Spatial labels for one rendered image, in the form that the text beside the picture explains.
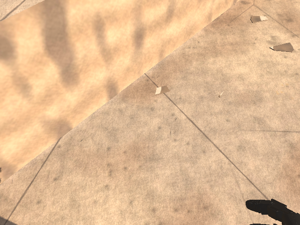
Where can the robot right hand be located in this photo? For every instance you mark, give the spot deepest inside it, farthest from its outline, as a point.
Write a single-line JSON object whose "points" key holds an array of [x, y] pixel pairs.
{"points": [[275, 210]]}

